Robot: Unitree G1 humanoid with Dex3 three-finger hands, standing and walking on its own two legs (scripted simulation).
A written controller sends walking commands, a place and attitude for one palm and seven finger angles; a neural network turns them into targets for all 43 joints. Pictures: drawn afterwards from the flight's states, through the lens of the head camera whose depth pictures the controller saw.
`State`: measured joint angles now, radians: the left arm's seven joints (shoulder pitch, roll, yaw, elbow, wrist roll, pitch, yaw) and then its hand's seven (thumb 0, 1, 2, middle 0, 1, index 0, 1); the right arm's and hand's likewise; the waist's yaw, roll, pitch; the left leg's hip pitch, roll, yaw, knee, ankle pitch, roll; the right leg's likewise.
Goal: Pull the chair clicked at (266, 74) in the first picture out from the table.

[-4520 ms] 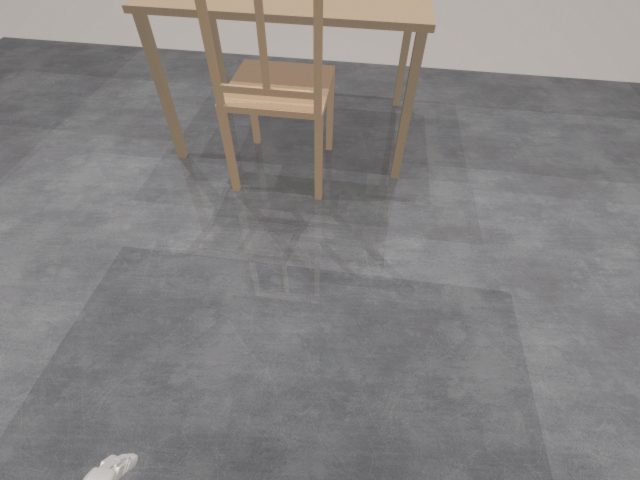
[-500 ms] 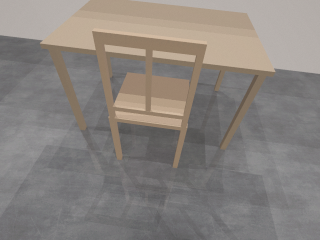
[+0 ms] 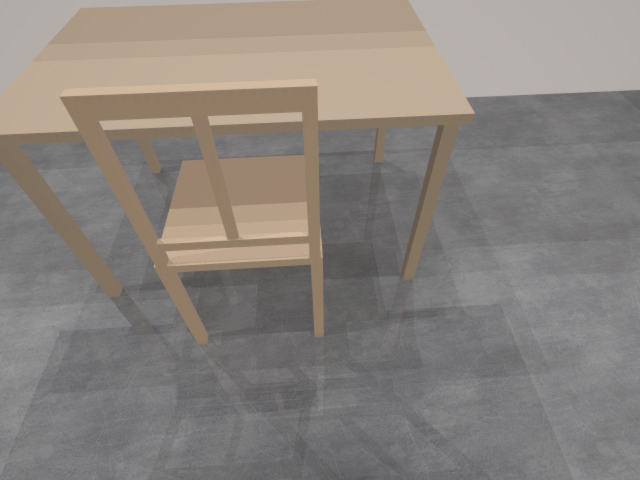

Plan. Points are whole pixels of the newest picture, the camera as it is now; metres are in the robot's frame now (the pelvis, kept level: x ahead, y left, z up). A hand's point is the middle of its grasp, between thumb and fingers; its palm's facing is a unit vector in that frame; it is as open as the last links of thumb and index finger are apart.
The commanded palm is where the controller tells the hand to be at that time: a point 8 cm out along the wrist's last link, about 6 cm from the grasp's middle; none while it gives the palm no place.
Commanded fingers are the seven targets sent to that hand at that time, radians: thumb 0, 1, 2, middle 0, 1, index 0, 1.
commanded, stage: take the last steps up to it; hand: left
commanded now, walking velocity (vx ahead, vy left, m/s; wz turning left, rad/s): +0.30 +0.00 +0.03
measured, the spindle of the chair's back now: (218, 184) +0.68 +0.22 -0.07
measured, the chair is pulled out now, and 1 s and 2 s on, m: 0.00 0.00 0.00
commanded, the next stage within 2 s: come to a stop and stand still in 0.48 s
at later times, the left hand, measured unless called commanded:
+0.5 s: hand out of the picture +0.08 +0.17 -0.19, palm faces +0.08 -0.99 -0.12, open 7.4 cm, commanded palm none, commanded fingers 0.00 0.90 0.90 -0.20 -0.30 -0.20 -0.30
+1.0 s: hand (217, 395) +0.28 +0.17 -0.16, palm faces +0.02 -0.97 -0.25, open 7.3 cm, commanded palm none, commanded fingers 0.00 0.90 0.90 -0.20 -0.30 -0.20 -0.30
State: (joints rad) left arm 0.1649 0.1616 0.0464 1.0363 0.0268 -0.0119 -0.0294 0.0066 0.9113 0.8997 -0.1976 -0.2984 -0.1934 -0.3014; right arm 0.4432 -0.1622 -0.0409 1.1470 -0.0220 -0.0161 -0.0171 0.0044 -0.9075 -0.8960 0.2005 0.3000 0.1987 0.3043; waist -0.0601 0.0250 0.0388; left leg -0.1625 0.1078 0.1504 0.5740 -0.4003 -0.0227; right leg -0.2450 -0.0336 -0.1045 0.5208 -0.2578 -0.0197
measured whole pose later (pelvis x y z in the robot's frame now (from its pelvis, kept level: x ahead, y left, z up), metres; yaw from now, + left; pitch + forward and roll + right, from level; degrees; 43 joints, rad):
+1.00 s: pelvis +0.21 -0.01 +0.01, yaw +1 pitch +0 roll +1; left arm 0.15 0.15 0.03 1.03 0.03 0.01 0.04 0.00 0.92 0.90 -0.20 -0.30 -0.20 -0.30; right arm 0.22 -0.17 -0.05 1.08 0.00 0.05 -0.03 0.00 -0.92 -0.90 0.20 0.30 0.20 0.30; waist -0.01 0.03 0.08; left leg -0.31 0.00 0.03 0.87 -0.51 -0.03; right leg -0.30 -0.04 -0.08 0.51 -0.20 -0.04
